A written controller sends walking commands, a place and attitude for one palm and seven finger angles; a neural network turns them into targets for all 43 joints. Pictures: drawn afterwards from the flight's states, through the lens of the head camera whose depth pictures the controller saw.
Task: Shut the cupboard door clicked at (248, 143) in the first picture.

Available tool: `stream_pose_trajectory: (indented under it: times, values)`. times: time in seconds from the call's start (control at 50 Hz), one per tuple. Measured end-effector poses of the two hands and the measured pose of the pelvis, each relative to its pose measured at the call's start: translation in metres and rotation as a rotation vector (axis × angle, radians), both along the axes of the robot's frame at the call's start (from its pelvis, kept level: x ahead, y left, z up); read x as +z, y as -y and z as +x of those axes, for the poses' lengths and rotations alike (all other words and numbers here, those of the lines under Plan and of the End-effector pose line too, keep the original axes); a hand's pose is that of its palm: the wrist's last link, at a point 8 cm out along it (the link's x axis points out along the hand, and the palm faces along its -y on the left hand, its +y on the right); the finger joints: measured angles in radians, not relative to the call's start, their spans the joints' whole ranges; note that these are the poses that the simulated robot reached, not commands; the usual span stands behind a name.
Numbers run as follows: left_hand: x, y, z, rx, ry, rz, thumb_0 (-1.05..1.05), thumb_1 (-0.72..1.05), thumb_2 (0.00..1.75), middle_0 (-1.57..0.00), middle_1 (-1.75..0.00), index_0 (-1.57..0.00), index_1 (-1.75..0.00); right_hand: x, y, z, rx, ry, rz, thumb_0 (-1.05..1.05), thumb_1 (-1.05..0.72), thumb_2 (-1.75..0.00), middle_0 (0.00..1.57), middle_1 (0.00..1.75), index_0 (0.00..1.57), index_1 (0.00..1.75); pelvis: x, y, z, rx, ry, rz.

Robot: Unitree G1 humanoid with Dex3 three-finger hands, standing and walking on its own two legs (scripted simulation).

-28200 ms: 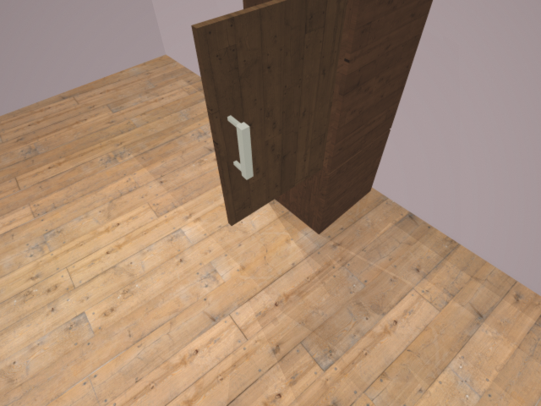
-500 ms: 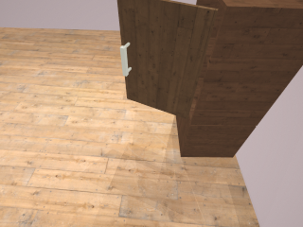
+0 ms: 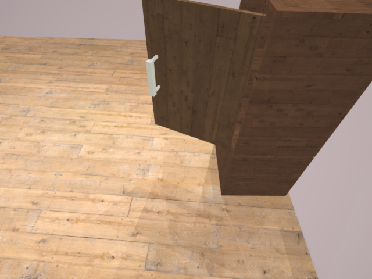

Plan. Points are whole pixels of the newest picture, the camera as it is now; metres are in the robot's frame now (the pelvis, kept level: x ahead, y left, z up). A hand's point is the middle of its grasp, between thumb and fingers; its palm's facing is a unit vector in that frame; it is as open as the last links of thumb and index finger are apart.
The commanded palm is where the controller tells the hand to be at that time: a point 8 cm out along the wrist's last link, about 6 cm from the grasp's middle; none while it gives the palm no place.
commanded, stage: walk to a spot facing it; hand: left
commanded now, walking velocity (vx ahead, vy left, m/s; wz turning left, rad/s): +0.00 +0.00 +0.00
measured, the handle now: (154, 76) +0.84 +0.17 -0.04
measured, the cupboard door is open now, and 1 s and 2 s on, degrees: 66 66 66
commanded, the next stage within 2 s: none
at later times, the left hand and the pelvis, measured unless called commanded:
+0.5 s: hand out of the picture +0.02 +0.22 -0.19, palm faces +0.21 -0.95 -0.24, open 7.4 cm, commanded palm none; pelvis -0.01 +0.01 -0.01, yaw +12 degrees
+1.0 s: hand out of the picture -0.05 +0.15 -0.16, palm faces +0.50 -0.81 -0.30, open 7.4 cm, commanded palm none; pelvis +0.00 -0.06 +0.00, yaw +33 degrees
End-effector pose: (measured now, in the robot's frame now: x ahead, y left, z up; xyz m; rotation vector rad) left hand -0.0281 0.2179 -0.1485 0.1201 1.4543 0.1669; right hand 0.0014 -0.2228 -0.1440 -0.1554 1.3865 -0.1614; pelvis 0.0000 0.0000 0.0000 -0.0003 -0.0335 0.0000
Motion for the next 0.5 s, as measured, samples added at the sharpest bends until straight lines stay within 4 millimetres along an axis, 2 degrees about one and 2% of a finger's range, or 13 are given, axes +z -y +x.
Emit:
stream_pose_trajectory:
  times: [0.16,0.26,0.4,0.5]
  values:
    - [-0.001,-0.002,0.008,0.012,0.02,0.012,0.0,0.91,0.9,-0.2,-0.3,-0.2,-0.3,-0.003,0.001,0.001,0.009,-0.015,0.007,0.01,-0.91,-0.9,0.19,0.3,0.2,0.3,-0.003,0.002,0.0,0.022,-0.006,-0.001]
    - [-0.008,-0.01,0.009,0.063,0.044,0.027,0.0,0.91,0.9,-0.2,-0.3,-0.2,-0.3,-0.01,0.002,0.004,0.044,-0.043,0.004,0.01,-0.91,-0.9,0.2,0.3,0.2,0.3,-0.011,0.0,-0.002,0.072,-0.007,-0.015]
    - [-0.028,-0.037,0.015,0.137,0.088,0.041,0.0,0.91,0.9,-0.2,-0.3,-0.2,-0.3,-0.013,0.0,0.034,0.132,-0.021,-0.045,0.01,-0.91,-0.9,0.2,0.3,0.2,0.3,-0.027,-0.014,-0.001,0.157,-0.001,-0.012]
    - [-0.01,-0.052,0.029,0.144,0.139,0.073,0.0,0.91,0.9,-0.2,-0.3,-0.2,-0.3,0.0,0.0,0.055,0.202,0.025,-0.056,0.01,-0.91,-0.9,0.2,0.3,0.2,0.3,-0.014,-0.013,-0.011,0.202,-0.036,-0.02]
